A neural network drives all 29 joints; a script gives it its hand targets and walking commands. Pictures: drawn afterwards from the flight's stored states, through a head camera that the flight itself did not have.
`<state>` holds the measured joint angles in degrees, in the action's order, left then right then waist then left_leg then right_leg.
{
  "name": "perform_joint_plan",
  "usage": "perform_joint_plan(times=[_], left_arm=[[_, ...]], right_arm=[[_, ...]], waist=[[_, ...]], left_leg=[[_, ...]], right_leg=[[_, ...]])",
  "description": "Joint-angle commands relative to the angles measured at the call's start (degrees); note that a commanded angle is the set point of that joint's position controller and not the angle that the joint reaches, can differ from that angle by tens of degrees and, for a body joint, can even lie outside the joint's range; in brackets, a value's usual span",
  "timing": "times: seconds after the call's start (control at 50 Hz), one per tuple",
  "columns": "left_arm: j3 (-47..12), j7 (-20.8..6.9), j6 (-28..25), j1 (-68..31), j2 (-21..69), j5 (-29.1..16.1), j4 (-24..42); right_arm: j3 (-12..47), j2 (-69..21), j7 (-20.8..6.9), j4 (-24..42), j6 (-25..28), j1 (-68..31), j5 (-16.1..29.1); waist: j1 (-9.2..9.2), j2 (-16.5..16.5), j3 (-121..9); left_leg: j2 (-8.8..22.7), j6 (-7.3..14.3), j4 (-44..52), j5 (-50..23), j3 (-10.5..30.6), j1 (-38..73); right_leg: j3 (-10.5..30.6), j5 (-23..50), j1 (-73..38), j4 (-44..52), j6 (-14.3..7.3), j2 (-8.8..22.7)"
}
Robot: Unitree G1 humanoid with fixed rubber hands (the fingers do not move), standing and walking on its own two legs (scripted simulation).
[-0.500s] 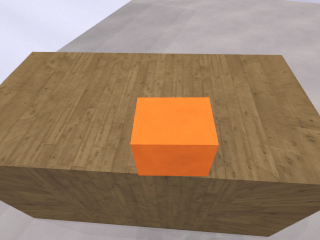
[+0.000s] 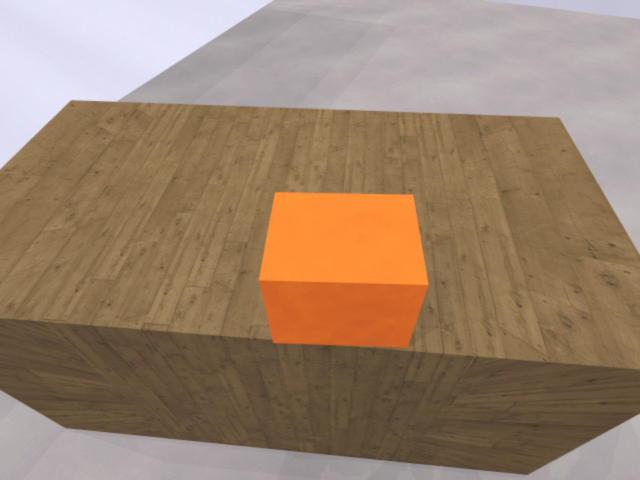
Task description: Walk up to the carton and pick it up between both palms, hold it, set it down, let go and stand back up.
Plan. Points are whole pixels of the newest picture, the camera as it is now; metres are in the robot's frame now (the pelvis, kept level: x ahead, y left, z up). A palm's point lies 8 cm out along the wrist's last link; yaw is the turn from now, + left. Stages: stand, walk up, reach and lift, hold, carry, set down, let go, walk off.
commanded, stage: walk up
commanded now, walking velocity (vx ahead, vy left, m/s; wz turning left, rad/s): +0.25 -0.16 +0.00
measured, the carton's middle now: (341, 270) +0.41 -0.01 +0.00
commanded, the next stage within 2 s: stand in 0.06 s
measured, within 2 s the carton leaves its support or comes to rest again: neither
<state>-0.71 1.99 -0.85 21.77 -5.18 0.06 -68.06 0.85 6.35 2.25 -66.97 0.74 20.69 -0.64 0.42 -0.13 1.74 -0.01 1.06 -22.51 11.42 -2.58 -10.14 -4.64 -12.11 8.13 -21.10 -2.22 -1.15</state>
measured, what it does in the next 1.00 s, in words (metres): steps on the spot: right foot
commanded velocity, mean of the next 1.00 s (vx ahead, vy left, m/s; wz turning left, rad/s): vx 0.01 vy -0.01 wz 0.00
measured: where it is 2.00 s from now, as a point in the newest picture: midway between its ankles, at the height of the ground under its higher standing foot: outside the picture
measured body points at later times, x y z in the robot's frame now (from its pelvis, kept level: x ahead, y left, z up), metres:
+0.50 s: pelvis +0.03 -0.05 +0.00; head +0.04 -0.06 +0.45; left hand -0.01 +0.15 -0.16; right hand -0.01 -0.26 -0.17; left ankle +0.01 +0.10 -0.74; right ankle +0.04 -0.15 -0.75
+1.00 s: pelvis +0.03 -0.03 +0.00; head +0.04 -0.03 +0.45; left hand +0.01 +0.17 -0.17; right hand -0.02 -0.23 -0.16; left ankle +0.01 +0.10 -0.75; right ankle +0.04 -0.15 -0.74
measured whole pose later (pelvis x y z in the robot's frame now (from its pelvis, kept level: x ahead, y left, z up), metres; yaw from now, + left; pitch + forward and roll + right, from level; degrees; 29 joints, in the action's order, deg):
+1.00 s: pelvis +0.03 -0.03 +0.00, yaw -1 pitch -1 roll +0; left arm 1.0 2.1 -1.1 17.8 -6.3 0.1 -66.0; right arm -0.2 5.3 2.4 -67.8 1.0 20.2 -0.5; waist -0.4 -0.5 1.9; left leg 2.8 -1.8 -22.3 14.2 -2.6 -6.6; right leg -1.5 -11.7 10.2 -23.2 0.3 1.1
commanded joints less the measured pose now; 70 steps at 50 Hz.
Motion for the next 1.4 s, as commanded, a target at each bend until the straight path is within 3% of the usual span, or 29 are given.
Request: perform_joint_plan(times=[0.0, 0.02, 0.04, 0.06, 0.1, 0.12, 0.14, 0.16, 0.2, 0.22, 0.26, 0.3, 0.34, 0.36, 0.46, 0.52, 0.54, 0.58, 0.62, 0.64, 0.72, 0.76, 0.82, 0.96, 1.16, 1.22, 1.3, 1.34, 1.38], left_arm=[[3.3, -0.3, 0.8, 6.6, -10.0, 0.5, 0.7], [3.3, -0.6, 1.7, -0.1, -9.5, 1.2, 2.5], [3.3, -1.5, 2.3, -1.5, -8.2, 2.4, 4.0], [0.3, -1.6, 1.6, 0.5, 0.4, 0.7, 4.2], [-0.2, -1.0, -0.2, 5.4, 2.3, 0.1, 2.9], [0.2, -0.7, -0.7, 4.8, 0.9, 0.4, 1.8], [1.2, -0.4, -0.6, 4.7, -0.9, 0.3, 1.4], [0.7, 0.1, -0.3, 6.2, -1.1, 0.3, 1.0], [1.3, 0.7, 0.2, 6.7, -4.2, 0.8, 2.0], [1.9, 0.6, 0.4, 7.6, -5.5, 0.7, 1.4], [2.0, -0.1, 0.4, 5.3, -5.9, -0.1, 2.2], [1.9, 0.1, 0.1, 3.7, -6.7, 0.0, 2.3], [1.7, 0.5, -0.6, 2.1, -5.9, 0.3, 2.8], [1.7, 0.4, -0.9, 2.6, -5.4, -0.1, 3.1], [2.0, 0.5, -1.5, 3.0, -4.4, 0.4, 2.3], [2.3, 0.5, -1.4, 3.9, -4.1, 0.3, 2.3], [2.0, 0.4, -1.3, 4.5, -3.7, 0.2, 2.4], [2.2, 0.4, -1.3, 3.9, -3.9, 0.1, 2.3], [2.4, 0.3, -1.2, 3.6, -4.6, 0.2, 1.9], [2.5, 0.4, -1.3, 3.0, -4.7, 0.4, 2.4], [1.9, 0.3, -1.2, 2.9, -3.9, 0.5, 1.7], [2.1, 0.4, -0.9, 2.5, -3.9, -0.2, 2.0], [2.3, 0.2, -0.6, 1.3, -3.2, 0.1, 2.5], [2.2, 0.3, -0.1, 0.7, -4.3, 0.2, 1.9], [1.7, 0.3, 0.3, 1.1, -4.2, 0.1, 1.6], [1.7, 0.4, -0.2, 1.8, -3.4, 0.1, 1.7], [1.6, 0.3, -0.1, 2.2, -3.6, -0.1, 1.4], [1.7, 0.4, -0.2, 3.0, -3.6, 0.1, 1.4], [1.7, 0.5, -0.3, 2.7, -3.0, 0.2, 0.9]], right_arm=[[-3.8, 11.9, 0.5, 1.5, 0.1, 12.5, -1.4], [-5.4, 16.0, 0.9, 0.4, -0.6, 15.6, -1.6], [-6.0, 17.0, 1.4, 0.3, -1.0, 13.3, -1.5], [-2.1, 7.3, 1.8, 1.5, -0.4, 3.5, -0.2], [-0.5, 1.1, 1.0, 3.1, 1.0, -2.4, 0.2], [-0.5, 1.5, 0.6, 2.7, 0.9, -0.1, 0.2], [-0.7, 2.8, 0.4, 1.9, 1.1, 2.6, -0.3], [-1.3, 5.8, 0.3, 1.5, 1.0, 4.2, -0.3], [-1.5, 6.2, -0.4, 1.4, 0.2, 5.1, 0.5], [-1.3, 5.1, -0.5, 1.7, -0.1, 4.8, 0.3], [-1.2, 3.6, -0.1, 1.6, -0.4, 3.6, 0.0], [-1.7, 4.8, -0.2, 1.7, -0.7, 4.7, -0.2], [-1.3, 2.3, -0.3, 0.8, -0.3, 6.9, 0.0], [-1.1, 3.7, -0.2, 0.1, -0.2, 7.2, 0.2], [-1.7, 4.4, 0.3, 0.5, -0.1, 6.0, 0.4], [-1.2, 2.9, 0.4, 0.4, 0.1, 4.4, 0.1], [-1.3, 2.9, 0.4, 0.0, 0.1, 4.8, 0.4], [-1.5, 2.7, 0.5, -0.6, -0.1, 3.7, 0.4], [-1.5, 2.9, 0.6, -0.5, -0.1, 5.0, 0.5], [-1.7, 4.2, 0.5, -0.9, 0.0, 6.2, 0.2], [-1.9, 3.1, 0.5, -0.9, 0.0, 4.6, 0.1], [-1.5, 3.2, 0.5, -0.9, 0.0, 5.7, 0.4], [-1.7, 3.4, 0.6, -1.0, 0.2, 5.0, 0.2], [-2.0, 3.6, 0.3, -0.7, 0.4, 5.7, 0.0], [-2.0, 3.7, 0.1, 0.0, 0.4, 5.6, 0.2], [-2.2, 3.2, 0.2, -0.3, 0.5, 4.7, -0.1], [-1.4, 1.8, 0.2, -0.5, 0.3, 6.6, 0.1], [-1.9, 2.7, 0.2, -0.2, 0.1, 5.4, 0.0], [-2.3, 2.9, 0.1, 0.1, 0.3, 5.7, 0.1]], waist=[[-4.65, -6.7, -1.8], [-6.79, 0.5, 1.9], [-6.06, 5.7, 4.3], [-0.42, 11.2, 10.1], [2.81, 6.9, 7.5], [1.44, 1.4, 5.3], [1.07, 1.3, 2.6], [0.96, 5.4, 0.9], [-0.85, 5.6, 2.7], [0.05, 6.0, 4.9], [-0.40, -2.4, 6.8], [-1.34, -3.5, 8.1], [-3.03, -5.9, 5.7], [-2.40, -3.6, 4.4], [-1.71, -6.3, 1.3], [-0.92, 0.0, 1.8], [-0.94, -1.9, 1.5], [-0.13, 1.0, 2.2], [-0.60, -2.5, 2.4], [-1.21, 0.6, 1.2], [-1.01, 1.9, 3.0], [-0.83, -1.8, 3.2], [-0.62, -1.6, 4.7], [-1.10, 2.9, 2.8], [-0.55, -1.1, 4.0], [-0.08, 2.8, 4.6], [-0.30, -1.1, 2.9], [-0.37, 1.6, 3.6], [-0.98, -0.5, 5.1]], left_leg=[[14.6, 4.3, 5.6, 30.6, 18.2, 9.0], [24.3, 7.3, 13.6, 40.2, 30.8, 5.6], [28.1, 8.6, 17.9, 42.1, 34.6, 1.2], [19.4, 9.0, 16.7, 18.5, 20.6, -11.2], [9.1, 3.4, 8.2, -6.8, 5.8, -7.5], [6.2, 1.2, 4.5, -10.5, 3.2, -5.1], [6.0, 1.5, 3.5, -10.6, 4.6, -3.6], [8.1, 2.6, 3.3, -6.4, 6.5, -3.9], [7.6, 1.0, 7.6, 10.5, 8.3, -12.2], [7.3, 0.6, 8.4, 14.5, 8.3, -15.3], [3.5, -1.2, 3.8, 5.9, 3.6, -4.7], [3.9, -1.4, 0.5, 2.2, 3.3, -0.9], [4.5, -2.0, 0.7, -1.3, 2.5, -1.0], [4.5, -1.8, 0.9, -1.0, 2.5, -0.6], [5.0, -2.6, 1.7, -3.7, 2.2, -0.8], [5.2, -2.0, 2.4, -5.1, 1.9, -0.3], [5.3, -2.1, 2.0, -3.6, 2.1, 0.3], [5.5, -2.2, 2.4, -3.8, 1.6, 1.1], [6.2, -2.4, 2.4, -4.5, 2.2, 1.4], [6.1, -2.4, 3.1, -5.1, 1.8, 1.2], [6.3, -1.8, 2.6, -5.7, 2.5, 1.8], [6.6, -1.8, 3.2, -4.4, 3.1, 0.0], [6.4, -2.0, 3.9, -5.3, 2.9, -0.4], [6.2, -1.8, 5.2, -2.5, 3.9, 0.0], [5.8, -0.9, 6.1, 1.7, 4.9, -2.0], [5.3, -1.0, 4.8, -0.6, 3.4, -1.3], [5.6, -0.5, 5.0, 0.4, 3.9, -1.0], [5.0, -0.8, 4.8, 1.1, 3.3, -1.0], [5.3, -0.8, 4.5, -1.3, 3.6, -1.0]], right_leg=[[2.5, -25.5, 15.2, -8.0, 1.5, 2.3], [-1.6, -21.0, 22.1, -24.7, 2.8, 0.7], [0.8, -16.2, 25.1, -31.2, 3.0, 2.4], [5.8, -11.1, 14.9, -23.3, 2.1, 5.0], [4.9, -1.1, 8.3, -7.4, 2.0, 5.1], [3.4, 4.3, 5.6, -3.2, 2.3, 3.1], [1.1, 4.9, 2.1, -2.7, 2.4, 1.1], [0.9, 3.1, 0.0, 0.3, 2.5, 1.8], [5.1, 2.4, -4.4, -0.8, 2.8, 6.1], [4.9, -1.6, -3.9, -0.8, 3.3, 6.8], [9.3, -9.5, 9.4, 4.6, 2.8, 7.6], [10.4, -10.4, 12.8, 8.5, 2.6, 8.5], [9.9, -2.2, 7.7, 7.5, 1.7, 9.0], [10.5, -0.7, 6.7, 6.9, 1.5, 8.8], [8.4, 9.8, 0.9, 4.0, 0.6, 7.4], [7.6, 13.9, 0.3, 2.8, 0.2, 7.6], [8.2, 11.3, 1.7, 3.4, 0.1, 7.7], [7.7, 9.9, 2.4, 3.6, 0.3, 7.3], [7.8, 10.9, 2.1, 2.8, 0.2, 7.0], [8.0, 12.3, 0.7, 2.3, 0.0, 7.4], [7.3, 11.1, 3.1, 2.9, 0.7, 6.9], [6.9, 9.6, 1.0, 2.3, 0.9, 6.7], [6.6, 9.7, 2.3, 1.4, 0.7, 6.1], [6.7, 5.2, 2.6, 1.0, 1.2, 5.8], [5.6, 2.3, 4.7, 0.9, 2.0, 5.8], [6.4, 4.3, 5.4, 1.3, 2.3, 6.4], [6.4, 2.5, 4.6, 1.3, 1.9, 6.6], [7.3, 1.6, 5.9, 1.9, 2.0, 6.8], [6.7, 4.6, 6.3, 1.1, 2.4, 6.9]])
